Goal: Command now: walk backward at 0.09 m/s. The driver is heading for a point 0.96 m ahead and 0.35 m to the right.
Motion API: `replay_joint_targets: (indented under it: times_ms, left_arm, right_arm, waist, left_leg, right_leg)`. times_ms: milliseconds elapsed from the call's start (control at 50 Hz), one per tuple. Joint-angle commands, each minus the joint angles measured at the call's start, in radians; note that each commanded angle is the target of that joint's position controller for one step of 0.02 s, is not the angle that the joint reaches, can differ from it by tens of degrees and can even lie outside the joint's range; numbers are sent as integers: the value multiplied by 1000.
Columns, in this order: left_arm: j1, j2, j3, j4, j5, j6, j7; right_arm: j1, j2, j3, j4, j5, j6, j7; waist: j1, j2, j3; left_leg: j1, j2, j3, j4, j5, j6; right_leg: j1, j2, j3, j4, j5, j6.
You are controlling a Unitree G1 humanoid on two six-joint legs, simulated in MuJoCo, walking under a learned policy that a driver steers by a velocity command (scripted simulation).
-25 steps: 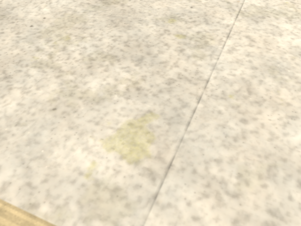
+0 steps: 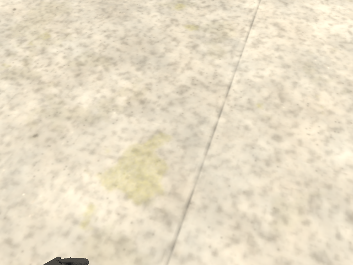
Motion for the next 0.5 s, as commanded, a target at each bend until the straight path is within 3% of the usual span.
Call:
replay_joint_targets:
  times_ms: [20, 40, 60, 80, 100, 120, 140, 200, 240, 260, 280, 300, 320, 340, 380, 420, 460, 500]
  left_arm:
    - [123, 99, 19, -38, -4, 15, 10]
    - [66, 120, 26, -47, -15, 26, 7]
    - [37, 159, 36, -52, -20, 39, 8]
    - [7, 150, 33, -52, -21, 50, 12]
    - [-38, 139, 29, -50, -16, 60, 14]
    - [-69, 125, 28, -44, -16, 66, 15]
    - [-69, 120, 30, -34, -20, 69, 21]
    - [-3, 174, 53, -4, -42, 74, 46]
    - [-26, 135, 46, -2, -53, 78, 55]
    - [-26, 95, 37, -1, -52, 76, 54]
    - [-3, 26, 21, -1, -41, 70, 46]
    - [-46, 65, 33, -27, -49, 54, 43]
    - [-53, 131, 52, -18, -54, 44, 44]
    - [-16, 136, 57, 8, -47, 43, 41]
    - [22, 114, 58, 56, -20, 52, 40]
    - [25, 61, 43, 74, -22, 53, 33]
    - [0, 42, 32, 74, -32, 50, 30]
    - [12, 49, 27, 86, -33, 51, 29]
  right_arm:
    - [110, -105, -16, -34, 15, 15, 3]
    - [57, -134, -29, -39, 21, 43, -7]
    - [34, -141, -36, -33, 16, 73, -21]
    - [68, -135, -39, -14, 8, 98, -30]
    - [97, -106, -34, -3, 8, 111, -31]
    - [116, -71, -25, 3, 1, 112, -30]
    - [120, -56, -20, 8, -5, 104, -28]
    - [121, -80, -21, 27, -12, 71, -17]
    - [149, -45, -11, 66, -20, 65, -14]
    - [154, -32, -3, 74, -34, 62, -12]
    - [174, -60, 0, 68, -47, 54, -15]
    - [71, -154, -20, 32, -38, 43, -10]
    - [-38, -177, -25, 3, -45, 23, -17]
    - [-96, -138, -14, -3, -43, 2, -24]
    - [-81, -95, -3, 19, -23, -19, -20]
    - [-25, -60, 8, 56, -11, -24, -17]
    - [30, -82, 1, 88, -5, -14, -15]
    - [47, -102, -5, 109, 9, -2, -13]
  waist:
    - [66, -187, -381]
    - [62, -133, -310]
    - [63, -97, -251]
    - [36, -64, -239]
    - [3, -93, -202]
    - [-16, -154, -179]
    - [-14, -202, -176]
    - [-1, -198, -182]
    - [-27, -143, -105]
    - [-24, -91, -59]
    - [-2, 100, -73]
    - [16, 263, 47]
    - [45, 236, 121]
    - [72, 217, 114]
    - [62, 158, 67]
    - [47, 127, 11]
    - [19, 137, -35]
    - [31, 119, -57]
  left_leg:
    - [-244, 30, -125, 437, -279, -67]
    - [-293, 32, -109, 522, -269, -78]
    - [-323, 26, -91, 585, -233, -87]
    - [-274, 52, -101, 565, -150, -89]
    - [-214, 58, -68, 491, -68, -89]
    - [-168, 50, -17, 394, -26, -86]
    - [-124, 36, 28, 320, -19, -81]
    - [-28, 12, 81, 116, 7, -28]
    - [35, 8, 98, -111, 129, 28]
    - [30, 28, 50, -212, 90, 63]
    - [70, 223, -222, -342, -63, 121]
    - [-187, 372, -469, -512, -260, 221]
    - [-262, 363, -445, -549, -238, 229]
    - [-224, 317, -357, -527, -115, 188]
    - [-110, 251, -226, -453, 166, 142]
    - [-15, 214, -134, -365, 520, 135]
    - [63, 202, -102, -289, 726, 140]
    - [79, 193, -102, -240, 746, 126]
  right_leg:
    - [530, -394, 387, -35, 1011, -316]
    - [460, -358, 351, -54, 848, -291]
    - [370, -344, 334, -96, 686, -274]
    - [263, -307, 301, -159, 319, -238]
    - [143, -248, 257, -226, -56, -196]
    - [72, -195, 216, -273, -288, -157]
    - [44, -170, 189, -300, -391, -135]
    - [44, -188, 203, -322, -528, -119]
    - [-3, -167, 177, -279, -571, -76]
    - [-25, -128, 144, -204, -543, -27]
    - [-114, -60, 64, 59, -478, 28]
    - [-117, 7, 19, 152, -381, 37]
    - [-73, -27, 73, 233, -319, 28]
    - [-64, -25, 78, 260, -259, 30]
    - [-52, -33, 57, 279, -228, 49]
    - [10, -37, 35, 201, -226, 66]
    - [69, -18, -3, 101, -252, 73]
    - [172, -10, -13, -87, -105, 63]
